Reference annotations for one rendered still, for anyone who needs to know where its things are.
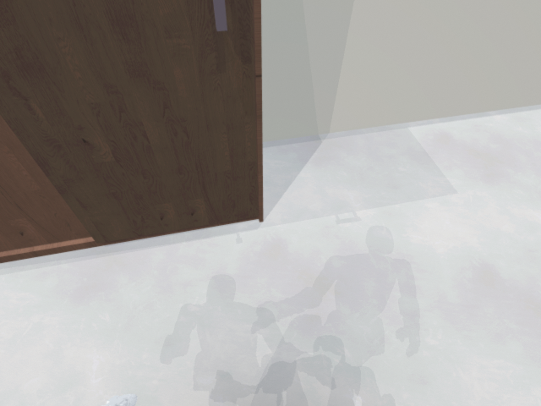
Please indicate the wardrobe door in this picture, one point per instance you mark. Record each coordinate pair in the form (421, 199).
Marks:
(139, 112)
(32, 212)

